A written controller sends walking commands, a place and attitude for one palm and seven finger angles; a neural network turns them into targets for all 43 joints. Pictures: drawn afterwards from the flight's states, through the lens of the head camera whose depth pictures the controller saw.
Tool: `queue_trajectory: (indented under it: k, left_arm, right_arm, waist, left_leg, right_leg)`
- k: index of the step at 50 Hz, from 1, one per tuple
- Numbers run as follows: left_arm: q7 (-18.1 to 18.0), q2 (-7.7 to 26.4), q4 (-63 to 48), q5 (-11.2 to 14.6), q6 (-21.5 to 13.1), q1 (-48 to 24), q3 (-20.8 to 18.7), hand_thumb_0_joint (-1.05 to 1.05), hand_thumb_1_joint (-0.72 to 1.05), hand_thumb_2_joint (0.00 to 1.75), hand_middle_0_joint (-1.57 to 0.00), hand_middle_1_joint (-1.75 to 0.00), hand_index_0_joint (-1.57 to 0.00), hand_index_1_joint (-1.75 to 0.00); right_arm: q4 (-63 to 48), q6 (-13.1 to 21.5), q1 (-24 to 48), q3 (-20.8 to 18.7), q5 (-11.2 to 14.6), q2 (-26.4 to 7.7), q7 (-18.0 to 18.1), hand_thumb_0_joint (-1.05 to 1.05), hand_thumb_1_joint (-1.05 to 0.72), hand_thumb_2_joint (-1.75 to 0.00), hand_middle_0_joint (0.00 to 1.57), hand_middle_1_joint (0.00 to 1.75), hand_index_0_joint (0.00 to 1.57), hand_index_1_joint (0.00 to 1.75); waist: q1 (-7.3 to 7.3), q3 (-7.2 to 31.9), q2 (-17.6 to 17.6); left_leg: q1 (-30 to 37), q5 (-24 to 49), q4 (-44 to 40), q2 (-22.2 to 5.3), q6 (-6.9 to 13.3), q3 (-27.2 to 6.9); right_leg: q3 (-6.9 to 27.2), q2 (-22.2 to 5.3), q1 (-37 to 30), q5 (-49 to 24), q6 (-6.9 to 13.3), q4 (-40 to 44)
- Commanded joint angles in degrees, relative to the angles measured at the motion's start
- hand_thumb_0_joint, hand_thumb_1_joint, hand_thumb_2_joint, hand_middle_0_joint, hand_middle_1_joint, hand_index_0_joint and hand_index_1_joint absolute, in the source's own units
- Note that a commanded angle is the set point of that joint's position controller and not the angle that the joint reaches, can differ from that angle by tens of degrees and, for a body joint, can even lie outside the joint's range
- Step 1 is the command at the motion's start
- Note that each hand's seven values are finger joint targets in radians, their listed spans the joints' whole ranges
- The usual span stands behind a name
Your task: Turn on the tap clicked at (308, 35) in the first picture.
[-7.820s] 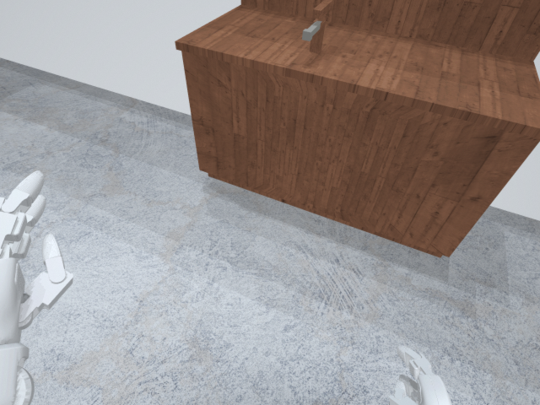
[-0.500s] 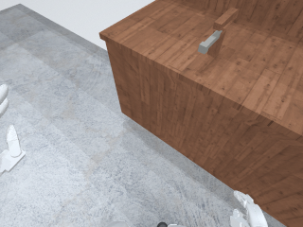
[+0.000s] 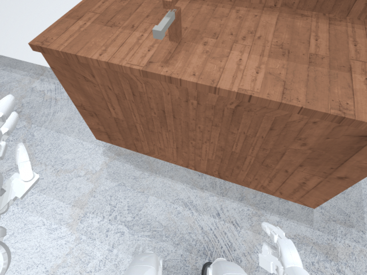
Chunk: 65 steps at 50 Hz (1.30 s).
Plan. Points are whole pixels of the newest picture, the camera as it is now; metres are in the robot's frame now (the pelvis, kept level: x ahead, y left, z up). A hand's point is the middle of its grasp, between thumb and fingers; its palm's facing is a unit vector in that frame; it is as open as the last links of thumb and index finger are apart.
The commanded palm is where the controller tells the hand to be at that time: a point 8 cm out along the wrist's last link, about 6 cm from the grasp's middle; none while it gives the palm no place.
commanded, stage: turn to face it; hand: left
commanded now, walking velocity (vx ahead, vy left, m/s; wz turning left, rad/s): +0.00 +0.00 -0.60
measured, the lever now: (158, 32) +0.73 +0.12 +0.09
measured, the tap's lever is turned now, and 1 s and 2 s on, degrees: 0 0 0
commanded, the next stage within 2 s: take the last steps up to it in 1.00 s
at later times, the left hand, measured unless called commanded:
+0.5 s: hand (120, 173) +0.24 +0.11 +0.18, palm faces +0.09 -0.87 -0.49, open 7.4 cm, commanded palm +0.19 +0.18 +0.19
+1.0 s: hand (139, 193) +0.21 +0.07 +0.19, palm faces -0.07 -0.92 -0.40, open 7.4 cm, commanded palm +0.19 +0.12 +0.19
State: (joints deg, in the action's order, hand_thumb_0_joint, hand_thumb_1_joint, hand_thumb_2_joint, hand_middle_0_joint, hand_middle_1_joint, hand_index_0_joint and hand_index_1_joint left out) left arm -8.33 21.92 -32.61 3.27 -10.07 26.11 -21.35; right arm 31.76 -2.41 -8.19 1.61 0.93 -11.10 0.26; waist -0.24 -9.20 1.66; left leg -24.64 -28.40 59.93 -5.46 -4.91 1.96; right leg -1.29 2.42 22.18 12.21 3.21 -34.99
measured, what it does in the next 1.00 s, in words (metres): walks backwards, turning right: left foot, then right foot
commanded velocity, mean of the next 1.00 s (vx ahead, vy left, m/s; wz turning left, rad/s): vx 0.00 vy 0.00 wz -0.47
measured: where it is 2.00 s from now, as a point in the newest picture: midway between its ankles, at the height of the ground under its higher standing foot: outside the picture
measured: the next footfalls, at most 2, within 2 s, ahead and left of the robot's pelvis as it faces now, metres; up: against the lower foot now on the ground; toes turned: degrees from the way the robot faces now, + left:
left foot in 0.14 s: +0.05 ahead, +0.13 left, +0.00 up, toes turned -1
right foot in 0.42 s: -0.01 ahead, -0.15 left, +0.00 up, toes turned -22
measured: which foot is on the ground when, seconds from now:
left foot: up 0.00-0.12, down 0.14-0.44, up 0.46-0.80, down 0.82-1.00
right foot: down 0.00-0.16, up 0.18-0.40, down 0.42-0.84, up 0.86-1.00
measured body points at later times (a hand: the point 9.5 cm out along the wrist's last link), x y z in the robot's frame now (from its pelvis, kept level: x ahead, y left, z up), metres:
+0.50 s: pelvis -0.05 -0.04 +0.00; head +0.00 -0.07 +0.44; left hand +0.23 +0.15 +0.21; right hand +0.06 -0.29 -0.11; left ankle -0.01 +0.12 -0.70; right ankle -0.04 -0.14 -0.72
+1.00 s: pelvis -0.10 -0.03 +0.01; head -0.08 -0.03 +0.46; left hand +0.21 +0.12 +0.21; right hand -0.06 -0.31 -0.06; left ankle -0.03 +0.08 -0.72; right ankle -0.13 -0.14 -0.69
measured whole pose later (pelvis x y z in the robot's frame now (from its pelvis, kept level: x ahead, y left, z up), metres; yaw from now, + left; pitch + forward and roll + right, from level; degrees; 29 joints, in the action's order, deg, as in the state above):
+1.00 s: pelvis -0.10 -0.03 +0.01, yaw -32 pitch -1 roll -1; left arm -8.8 21.5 -31.0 1.8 -10.7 27.5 -20.8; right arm 30.9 2.0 -12.3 0.2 1.0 -10.7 1.8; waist -1.7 -2.3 -0.2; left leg -13.7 -16.4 31.4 -5.9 -1.4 5.6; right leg -1.9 1.6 23.8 24.1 -1.7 -46.8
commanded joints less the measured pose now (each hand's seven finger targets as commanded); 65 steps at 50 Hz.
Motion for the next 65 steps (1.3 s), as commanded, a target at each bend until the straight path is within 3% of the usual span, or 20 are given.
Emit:
queue_trajectory:
  k: [1, 6, 8, 9, 11, 14, 20, 22, 23, 27, 38, 40, 43, 47, 52, 54, 55, 56, 58, 65]
  left_arm:
    - [-1.9, 12.8, -14.2, 0.5, -4.6, 4.7, -12.4, 0.00, 0.90, 0.90, -0.20, -0.30, -0.20, -0.30]
    - [-1.3, 10.7, -11.8, 0.3, -3.8, 3.4, -9.7, 0.00, 0.90, 0.90, -0.20, -0.30, -0.20, -0.30]
    - [-0.7, 10.4, -11.8, -0.2, -4.6, 0.8, -9.7, 0.00, 0.90, 0.90, -0.20, -0.30, -0.20, -0.30]
    - [-0.8, 12.2, -13.1, -1.3, -5.2, -1.9, -10.1, 0.00, 0.90, 0.90, -0.20, -0.30, -0.20, -0.30]
    - [-0.4, 7.7, -9.2, -1.7, -4.9, -1.6, -5.5, 0.00, 0.90, 0.90, -0.20, -0.30, -0.20, -0.30]
    - [-0.7, 7.7, -11.6, -2.0, -4.4, -4.6, -3.5, 0.00, 0.90, 0.90, -0.20, -0.30, -0.20, -0.30]
    - [-0.9, 9.5, -11.3, -1.9, -4.1, -4.5, -5.4, 0.00, 0.90, 0.90, -0.20, -0.30, -0.20, -0.30]
    - [-1.8, 14.3, -10.2, -1.7, -4.9, -2.9, -10.0, 0.00, 0.90, 0.90, -0.20, -0.30, -0.20, -0.30]
    - [-1.8, 14.3, -8.3, 0.0, -3.9, -0.5, -11.5, 0.00, 0.90, 0.90, -0.20, -0.30, -0.20, -0.30]
    - [-1.9, 11.8, -10.3, 0.7, -4.3, 5.8, -12.1, 0.00, 0.90, 0.90, -0.20, -0.30, -0.20, -0.30]
    - [-1.7, 10.0, -10.9, -0.5, -3.4, 2.2, -7.4, 0.00, 0.90, 0.90, -0.20, -0.30, -0.20, -0.30]
    - [-1.5, 10.7, -12.8, -0.9, -4.0, -0.3, -7.0, 0.00, 0.90, 0.90, -0.20, -0.30, -0.20, -0.30]
    - [-1.2, 11.0, -12.5, -1.9, -4.9, -1.5, -7.7, 0.00, 0.90, 0.90, -0.20, -0.30, -0.20, -0.30]
    - [-0.6, 6.7, -10.9, -1.7, -4.4, -1.6, -2.9, 0.00, 0.90, 0.90, -0.20, -0.30, -0.20, -0.30]
    - [-0.7, 7.6, -8.3, -1.9, -4.3, -5.1, -3.7, 0.00, 0.90, 0.90, -0.20, -0.30, -0.20, -0.30]
    - [-0.8, 9.7, -7.3, -2.3, -4.6, -4.4, -5.7, 0.00, 0.90, 0.90, -0.20, -0.30, -0.20, -0.30]
    - [-1.2, 10.9, -7.7, -2.0, -5.0, -5.6, -6.5, 0.00, 0.90, 0.90, -0.20, -0.30, -0.20, -0.30]
    - [-1.1, 10.4, -5.6, -1.2, -4.3, -3.6, -7.1, 0.00, 0.90, 0.90, -0.20, -0.30, -0.20, -0.30]
    - [-1.7, 12.4, -8.2, -0.7, -4.0, 0.5, -9.3, 0.00, 0.90, 0.90, -0.20, -0.30, -0.20, -0.30]
    - [-2.4, 9.7, -8.4, -1.6, -5.3, 3.4, -7.9, 0.00, 0.90, 0.90, -0.20, -0.30, -0.20, -0.30]
  right_arm:
    - [-9.8, 1.2, 3.8, -3.0, -0.5, -4.8, 0.8, 0.00, -0.90, -0.90, 0.20, 0.30, 0.20, 0.30]
    - [-9.5, 1.1, 0.9, -3.6, 0.0, -6.7, 1.2, 0.00, -0.90, -0.90, 0.20, 0.30, 0.20, 0.30]
    - [-10.7, 1.7, 1.7, -4.4, -0.2, -9.0, 2.0, 0.00, -0.90, -0.90, 0.20, 0.30, 0.20, 0.30]
    - [-10.4, 2.6, 3.0, -4.1, -0.3, -7.3, 2.3, 0.00, -0.90, -0.90, 0.20, 0.30, 0.20, 0.30]
    - [-9.7, 3.7, 1.5, -4.6, 0.0, -7.4, 1.8, 0.00, -0.90, -0.90, 0.20, 0.30, 0.20, 0.30]
    - [-9.3, 5.1, -0.2, -5.0, 0.8, -8.3, 0.8, 0.00, -0.90, -0.90, 0.20, 0.30, 0.20, 0.30]
    - [-10.1, 7.2, -1.8, -4.8, 0.2, -8.7, -0.1, 0.00, -0.90, -0.90, 0.20, 0.30, 0.20, 0.30]
    - [-11.0, 6.7, -0.9, -3.8, 0.4, -5.7, 0.0, 0.00, -0.90, -0.90, 0.20, 0.30, 0.20, 0.30]
    - [-11.5, 6.0, 0.3, -4.3, 0.9, -6.0, 0.2, 0.00, -0.90, -0.90, 0.20, 0.30, 0.20, 0.30]
    - [-9.1, 2.2, 3.5, -2.8, -0.1, -4.1, 0.3, 0.00, -0.90, -0.90, 0.20, 0.30, 0.20, 0.30]
    - [-9.1, 1.7, 1.8, -3.9, 0.0, -7.0, 1.5, 0.00, -0.90, -0.90, 0.20, 0.30, 0.20, 0.30]
    - [-9.1, 2.4, 1.4, -4.4, -0.1, -7.8, 2.1, 0.00, -0.90, -0.90, 0.20, 0.30, 0.20, 0.30]
    - [-9.9, 4.2, 2.4, -4.1, -0.6, -7.1, 2.9, 0.00, -0.90, -0.90, 0.20, 0.30, 0.20, 0.30]
    - [-8.2, 6.9, -0.2, -4.8, 0.2, -7.8, 1.7, 0.00, -0.90, -0.90, 0.20, 0.30, 0.20, 0.30]
    - [-7.4, 8.7, -0.6, -4.6, 0.0, -8.4, 1.2, 0.00, -0.90, -0.90, 0.20, 0.30, 0.20, 0.30]
    - [-7.6, 8.5, -0.7, -4.4, 0.2, -7.6, 1.0, 0.00, -0.90, -0.90, 0.20, 0.30, 0.20, 0.30]
    - [-7.9, 8.3, -0.2, -3.7, 0.3, -5.9, 1.0, 0.00, -0.90, -0.90, 0.20, 0.30, 0.20, 0.30]
    - [-7.6, 8.1, -0.2, -4.2, 0.5, -5.6, 1.2, 0.00, -0.90, -0.90, 0.20, 0.30, 0.20, 0.30]
    - [-7.2, 6.9, 2.9, -3.5, 0.2, -5.2, 1.8, 0.00, -0.90, -0.90, 0.20, 0.30, 0.20, 0.30]
    - [-5.5, 6.2, 2.3, -3.6, -0.7, -5.7, 3.2, 0.00, -0.90, -0.90, 0.20, 0.30, 0.20, 0.30]
  waist:
    - [-1.58, 19.6, -8.1]
    - [-0.28, 17.3, -5.5]
    - [-0.58, 12.8, 12.2]
    - [-1.09, 11.6, 17.5]
    - [-0.15, 6.8, 11.0]
    - [-0.44, 8.6, 12.4]
    - [-0.37, 12.2, 10.9]
    - [-0.93, 15.2, -10.2]
    - [-2.03, 18.1, -18.5]
    - [-0.66, 19.5, -7.3]
    - [-0.86, 17.9, -7.5]
    - [-0.26, 16.7, -1.9]
    - [-0.89, 12.3, 17.2]
    - [-0.34, 10.6, 12.0]
    - [0.32, 11.2, 11.9]
    - [0.62, 13.2, 4.9]
    - [1.16, 14.3, -3.8]
    - [0.26, 16.9, -13.3]
    - [-0.59, 15.9, -12.6]
    - [0.40, 14.6, -9.2]
  left_leg:
    - [2.4, 1.2, -12.1, 1.2, 0.7, -0.4]
    - [17.5, 8.4, -34.9, 1.1, 2.9, 0.5]
    - [18.4, 8.0, -45.3, -15.3, 10.5, -14.7]
    - [11.5, 4.7, -49.0, -21.4, 13.6, -17.5]
    - [8.3, 15.0, -44.8, -18.8, 13.8, -9.8]
    - [12.2, 29.1, -39.2, -14.7, 9.6, 2.2]
    - [9.6, 29.2, -25.9, -13.1, 4.6, 5.6]
    - [-3.1, 4.0, -7.5, -2.8, 0.3, 8.5]
    - [-7.1, -6.2, 2.3, 0.5, 0.0, 2.4]
    - [-9.7, 2.1, 7.1, -0.5, -0.5, -3.2]
    - [11.1, 6.3, -27.6, 3.4, 2.9, -0.2]
    - [17.7, 9.1, -37.7, -0.6, 5.0, -2.4]
    - [8.6, 9.7, -48.0, -18.6, 14.2, -17.7]
    - [13.0, 34.6, -38.0, -13.5, 11.3, -3.0]
    - [9.9, 31.4, -31.8, -11.3, 7.2, 0.3]
    - [5.4, 22.0, -24.7, -8.4, 4.8, 2.3]
    - [1.5, 14.5, -18.8, -3.7, 2.8, 4.3]
    - [-0.8, -0.1, -11.2, 2.0, 1.9, 4.2]
    - [-5.6, -1.1, -0.3, 1.5, 3.0, -2.1]
    - [6.0, 4.5, -23.2, 2.5, 5.4, 2.4]
  right_leg:
    - [19.4, -15.1, -12.7, -9.2, 7.4, 14.4]
    - [19.4, -10.6, -1.5, 4.3, 2.2, 12.0]
    - [8.9, 0.0, 9.6, 15.2, -3.2, -9.0]
    - [3.9, -0.3, 8.8, 17.0, -4.6, -25.5]
    - [4.3, -3.8, 10.7, 14.1, -5.2, -31.8]
    - [-2.4, -4.0, 5.6, 12.6, -6.3, -17.2]
    - [-5.3, -2.8, -12.2, 1.1, -4.8, 7.4]
    - [16.4, -16.6, -21.3, -34.2, 3.4, 9.9]
    - [25.4, -20.3, -20.0, -35.9, 5.7, 12.4]
    - [18.4, -17.0, -21.8, -28.1, 6.9, 10.9]
    - [21.9, -13.6, -7.0, 0.6, 4.7, 17.3]
    - [19.2, -9.8, -2.4, 3.6, 1.3, 12.4]
    - [3.9, -0.5, 3.6, 15.1, -4.2, -19.1]
    - [-0.7, -2.8, 4.3, 13.9, -5.2, -14.2]
    - [-5.9, -1.1, -9.1, 5.0, -5.3, 5.0]
    - [0.0, -6.5, -15.2, -7.4, -2.7, 10.3]
    - [9.4, -13.2, -16.7, -21.1, 0.6, 10.3]
    - [18.9, -18.5, -15.1, -17.6, 4.1, 14.5]
    - [24.2, -21.9, -14.9, -3.2, 7.2, 19.0]
    - [13.1, -18.3, -7.4, 17.1, 6.0, 20.7]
